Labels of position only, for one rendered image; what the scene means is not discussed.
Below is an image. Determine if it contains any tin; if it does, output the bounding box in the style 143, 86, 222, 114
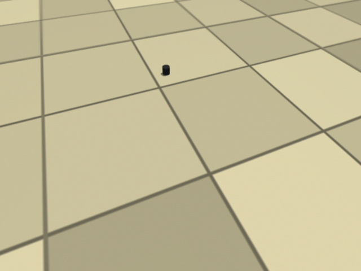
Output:
162, 65, 170, 76

